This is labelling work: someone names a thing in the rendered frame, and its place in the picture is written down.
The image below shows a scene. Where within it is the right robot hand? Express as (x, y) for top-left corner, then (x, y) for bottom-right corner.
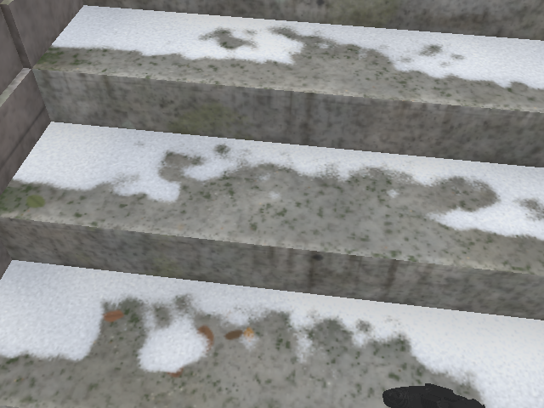
(382, 383), (485, 408)

